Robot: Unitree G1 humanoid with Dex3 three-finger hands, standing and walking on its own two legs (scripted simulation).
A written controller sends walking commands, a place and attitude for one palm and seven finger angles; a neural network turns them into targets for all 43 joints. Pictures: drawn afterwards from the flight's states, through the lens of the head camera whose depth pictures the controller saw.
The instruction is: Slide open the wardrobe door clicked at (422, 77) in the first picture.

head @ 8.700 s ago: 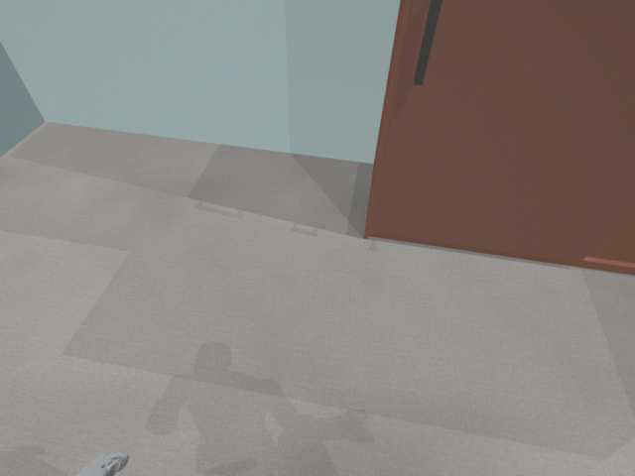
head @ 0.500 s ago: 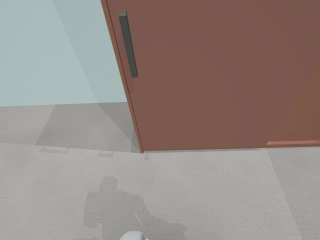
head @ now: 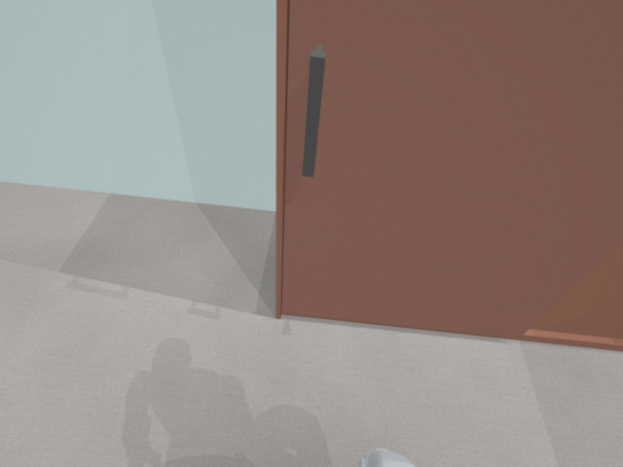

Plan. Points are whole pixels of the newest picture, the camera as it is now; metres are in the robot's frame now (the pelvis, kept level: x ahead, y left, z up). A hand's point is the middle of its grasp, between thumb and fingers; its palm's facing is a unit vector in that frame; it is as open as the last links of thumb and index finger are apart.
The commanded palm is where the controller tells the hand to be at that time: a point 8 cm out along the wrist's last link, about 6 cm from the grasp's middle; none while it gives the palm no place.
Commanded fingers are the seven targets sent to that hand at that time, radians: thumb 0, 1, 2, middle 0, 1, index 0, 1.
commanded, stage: take the last steps up to it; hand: left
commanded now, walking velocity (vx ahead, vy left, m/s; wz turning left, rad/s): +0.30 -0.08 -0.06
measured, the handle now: (313, 115) +0.71 +0.05 +0.09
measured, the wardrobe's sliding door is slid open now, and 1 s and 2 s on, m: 0.00 0.00 0.00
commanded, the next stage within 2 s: come to a stop and stand still in 0.42 s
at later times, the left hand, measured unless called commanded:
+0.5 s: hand (242, 407) +0.24 +0.12 -0.18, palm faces +0.02 -0.98 -0.22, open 7.2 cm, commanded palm none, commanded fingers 0.00 0.90 0.90 -0.20 -0.30 -0.20 -0.30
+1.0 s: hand (233, 416) +0.23 +0.13 -0.19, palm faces +0.02 -0.96 -0.27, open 7.4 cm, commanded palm none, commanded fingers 0.00 0.90 0.90 -0.20 -0.30 -0.20 -0.30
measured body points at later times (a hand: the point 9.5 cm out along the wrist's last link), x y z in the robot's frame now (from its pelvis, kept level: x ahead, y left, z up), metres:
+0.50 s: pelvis +0.18 -0.07 -0.01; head +0.20 -0.07 +0.44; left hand +0.24 +0.17 -0.16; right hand +0.20 -0.30 -0.17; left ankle +0.21 +0.06 -0.69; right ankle +0.20 -0.15 -0.75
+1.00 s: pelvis +0.18 -0.07 -0.02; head +0.22 -0.08 +0.43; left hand +0.23 +0.18 -0.16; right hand +0.28 -0.30 -0.17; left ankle +0.31 +0.05 -0.75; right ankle +0.16 -0.20 -0.72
